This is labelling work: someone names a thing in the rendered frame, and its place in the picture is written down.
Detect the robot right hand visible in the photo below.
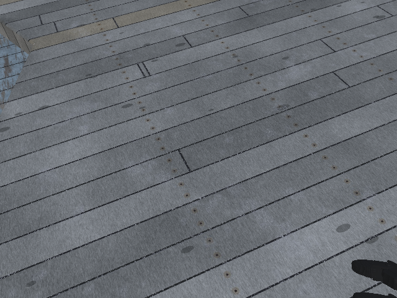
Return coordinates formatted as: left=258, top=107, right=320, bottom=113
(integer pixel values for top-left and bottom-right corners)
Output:
left=351, top=260, right=397, bottom=298

